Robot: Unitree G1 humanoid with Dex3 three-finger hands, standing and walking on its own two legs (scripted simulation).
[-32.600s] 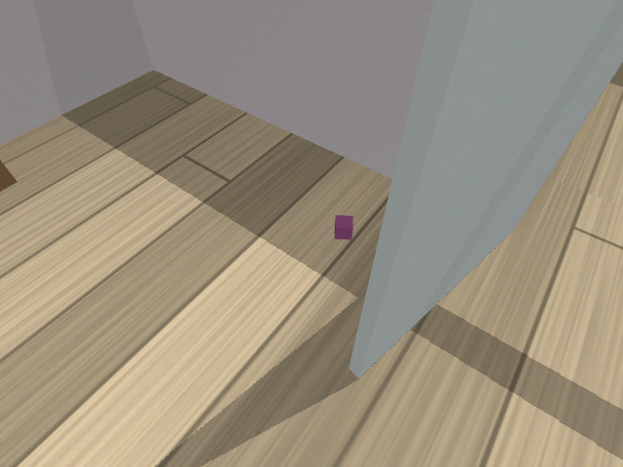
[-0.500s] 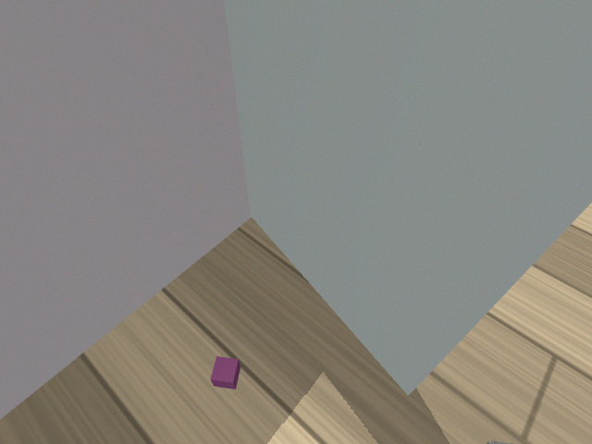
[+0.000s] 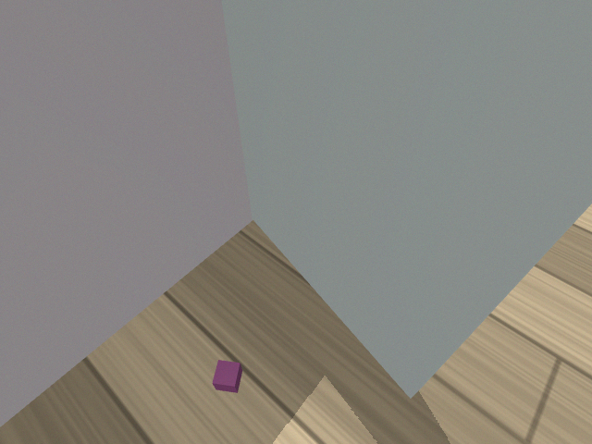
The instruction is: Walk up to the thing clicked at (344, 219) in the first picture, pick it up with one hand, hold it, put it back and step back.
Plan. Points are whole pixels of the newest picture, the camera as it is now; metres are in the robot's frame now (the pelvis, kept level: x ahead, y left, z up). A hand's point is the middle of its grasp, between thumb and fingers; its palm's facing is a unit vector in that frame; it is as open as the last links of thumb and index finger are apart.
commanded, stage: walk up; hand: left
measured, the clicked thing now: (228, 376) +0.42 +0.23 -0.75
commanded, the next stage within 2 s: none
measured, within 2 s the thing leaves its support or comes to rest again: neither
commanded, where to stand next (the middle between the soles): +0.03 +0.00 m, yaw -1 degrees
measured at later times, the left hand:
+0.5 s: hand out of the picture +0.09 +0.28 -0.17, palm faces -0.01 -0.92 -0.38, open 7.4 cm
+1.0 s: hand out of the picture +0.07 +0.26 -0.16, palm faces -0.10 -0.92 -0.39, open 7.4 cm
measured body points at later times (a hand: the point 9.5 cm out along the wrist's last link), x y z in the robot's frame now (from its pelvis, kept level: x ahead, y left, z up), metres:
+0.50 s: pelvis -0.05 +0.02 -0.02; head +0.01 +0.02 +0.42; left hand +0.09 +0.33 -0.15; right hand +0.05 -0.32 -0.14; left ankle -0.07 +0.13 -0.72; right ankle +0.05 -0.12 -0.75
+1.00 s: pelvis -0.03 -0.01 -0.02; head +0.00 -0.02 +0.43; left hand +0.08 +0.31 -0.13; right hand -0.03 -0.35 -0.14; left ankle -0.08 +0.14 -0.74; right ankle -0.02 -0.13 -0.75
